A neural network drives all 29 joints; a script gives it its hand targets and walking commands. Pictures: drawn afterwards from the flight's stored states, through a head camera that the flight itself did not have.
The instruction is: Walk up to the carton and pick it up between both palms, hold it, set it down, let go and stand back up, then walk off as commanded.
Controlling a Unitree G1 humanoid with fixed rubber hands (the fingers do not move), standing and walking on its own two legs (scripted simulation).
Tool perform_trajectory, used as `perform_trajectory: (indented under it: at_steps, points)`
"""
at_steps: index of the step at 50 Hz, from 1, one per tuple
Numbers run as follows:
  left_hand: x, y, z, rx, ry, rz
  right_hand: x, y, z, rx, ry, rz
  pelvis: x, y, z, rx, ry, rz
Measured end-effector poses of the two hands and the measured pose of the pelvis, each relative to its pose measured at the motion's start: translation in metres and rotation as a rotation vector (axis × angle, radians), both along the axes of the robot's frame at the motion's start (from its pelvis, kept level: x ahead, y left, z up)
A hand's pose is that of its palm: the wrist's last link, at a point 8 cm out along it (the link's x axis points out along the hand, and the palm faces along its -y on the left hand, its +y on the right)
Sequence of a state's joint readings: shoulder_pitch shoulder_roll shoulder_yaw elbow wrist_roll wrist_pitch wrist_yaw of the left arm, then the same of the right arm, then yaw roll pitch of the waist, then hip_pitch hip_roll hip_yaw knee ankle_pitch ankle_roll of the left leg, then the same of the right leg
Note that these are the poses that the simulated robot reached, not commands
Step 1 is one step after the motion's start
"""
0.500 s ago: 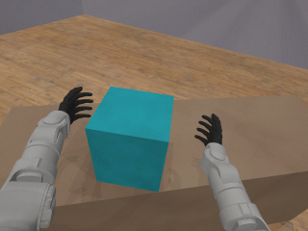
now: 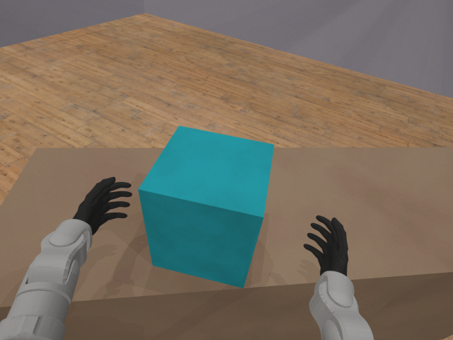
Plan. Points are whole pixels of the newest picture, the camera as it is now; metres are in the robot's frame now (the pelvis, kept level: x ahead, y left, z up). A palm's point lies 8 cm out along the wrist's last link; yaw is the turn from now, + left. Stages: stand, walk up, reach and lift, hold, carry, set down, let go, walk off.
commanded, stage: set down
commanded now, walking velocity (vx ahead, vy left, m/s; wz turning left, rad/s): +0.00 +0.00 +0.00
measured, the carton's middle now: (211, 207) +0.42 +0.01 +0.01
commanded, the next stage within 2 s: let go in 1.80 s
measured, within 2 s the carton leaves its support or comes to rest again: neither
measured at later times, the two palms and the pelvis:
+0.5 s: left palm (70, 261) +0.28 +0.25 +0.03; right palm (327, 305) +0.20 -0.17 +0.02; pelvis +0.02 +0.01 +0.00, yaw +0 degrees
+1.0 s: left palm (58, 301) +0.23 +0.26 +0.00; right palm (328, 329) +0.17 -0.17 +0.01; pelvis +0.02 +0.01 +0.00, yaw +0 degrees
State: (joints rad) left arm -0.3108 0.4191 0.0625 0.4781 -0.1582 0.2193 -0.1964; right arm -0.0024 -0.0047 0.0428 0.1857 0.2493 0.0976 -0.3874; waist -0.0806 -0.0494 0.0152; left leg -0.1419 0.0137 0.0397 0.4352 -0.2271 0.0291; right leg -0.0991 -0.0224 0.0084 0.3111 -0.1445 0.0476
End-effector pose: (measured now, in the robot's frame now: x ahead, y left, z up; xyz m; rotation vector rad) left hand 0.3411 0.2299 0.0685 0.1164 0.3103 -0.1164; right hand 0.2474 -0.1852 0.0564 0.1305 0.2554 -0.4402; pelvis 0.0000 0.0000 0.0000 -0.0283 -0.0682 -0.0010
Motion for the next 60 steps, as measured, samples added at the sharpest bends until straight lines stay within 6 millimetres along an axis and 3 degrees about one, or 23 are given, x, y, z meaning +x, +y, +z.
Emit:
perform_trajectory:
  at_steps: [8,19,42,60]
  points:
    - [-0.025,0.011,-0.022,0.008,0.014,0.009,-0.019,0.006,-0.019,-0.018,0.039,0.016,0.008,0.001,0.0,-0.001,0.004,0.0]
    - [-0.046,0.021,-0.038,0.019,0.012,0.01,-0.036,0.011,-0.028,-0.031,0.032,0.011,0.018,0.005,-0.001,-0.007,0.011,-0.001]
    - [-0.107,0.035,-0.062,0.044,0.06,0.018,-0.081,0.014,-0.048,-0.042,0.058,0.011,0.021,0.009,-0.002,-0.012,-0.003,-0.001]
    - [-0.117,0.023,-0.073,0.056,0.137,0.025,-0.075,0.015,-0.063,-0.012,0.103,0.096,0.03,0.004,-0.001,-0.006,-0.006,-0.001]
